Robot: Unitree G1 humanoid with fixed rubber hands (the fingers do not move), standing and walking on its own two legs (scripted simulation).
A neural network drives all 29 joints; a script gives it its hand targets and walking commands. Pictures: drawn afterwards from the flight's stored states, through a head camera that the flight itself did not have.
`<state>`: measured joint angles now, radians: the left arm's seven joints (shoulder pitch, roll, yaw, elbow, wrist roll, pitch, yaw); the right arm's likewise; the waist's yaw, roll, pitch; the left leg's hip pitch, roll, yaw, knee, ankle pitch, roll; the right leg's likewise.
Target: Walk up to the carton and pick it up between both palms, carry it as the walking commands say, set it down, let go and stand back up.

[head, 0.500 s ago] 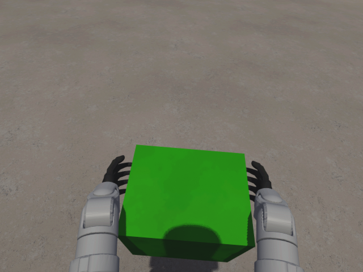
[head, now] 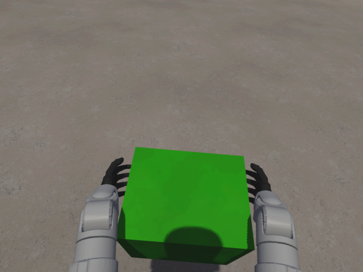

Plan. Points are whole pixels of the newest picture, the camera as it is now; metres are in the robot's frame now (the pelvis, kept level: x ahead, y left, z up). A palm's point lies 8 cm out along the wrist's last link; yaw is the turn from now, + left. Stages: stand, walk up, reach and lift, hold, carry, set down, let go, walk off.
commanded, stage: reach and lift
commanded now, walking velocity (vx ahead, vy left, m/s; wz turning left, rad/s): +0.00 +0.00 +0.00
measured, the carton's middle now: (184, 209) +0.28 +0.00 -0.04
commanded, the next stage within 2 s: hold in 0.26 s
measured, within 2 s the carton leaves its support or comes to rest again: neither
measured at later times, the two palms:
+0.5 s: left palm (110, 191) +0.27 +0.17 +0.04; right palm (263, 199) +0.27 -0.17 +0.04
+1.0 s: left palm (111, 192) +0.27 +0.17 +0.04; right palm (264, 200) +0.27 -0.17 +0.04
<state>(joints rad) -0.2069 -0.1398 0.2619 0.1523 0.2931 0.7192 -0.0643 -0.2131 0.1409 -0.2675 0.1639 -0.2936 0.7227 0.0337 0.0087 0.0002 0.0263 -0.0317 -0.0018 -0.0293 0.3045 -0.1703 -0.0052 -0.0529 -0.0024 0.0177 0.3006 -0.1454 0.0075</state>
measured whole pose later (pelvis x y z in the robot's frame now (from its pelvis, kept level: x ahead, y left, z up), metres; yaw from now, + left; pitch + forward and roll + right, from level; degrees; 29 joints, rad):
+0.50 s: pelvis +0.00 +0.00 +0.00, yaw +0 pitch -6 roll +0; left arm -0.19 -0.14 0.25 0.14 0.29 0.73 -0.06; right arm -0.19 0.14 -0.26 0.15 -0.29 0.74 0.03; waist 0.00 0.00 0.02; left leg -0.03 0.00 -0.03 0.31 -0.17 0.00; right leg -0.06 0.00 0.02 0.30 -0.14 0.01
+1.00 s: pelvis +0.00 +0.00 +0.00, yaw +0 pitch -6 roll +0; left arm -0.17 -0.13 0.23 0.13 0.28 0.74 -0.06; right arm -0.17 0.13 -0.24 0.13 -0.28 0.75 0.03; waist 0.00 0.00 0.01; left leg -0.03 0.00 -0.03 0.31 -0.17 -0.01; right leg -0.05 0.00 0.02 0.30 -0.15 0.00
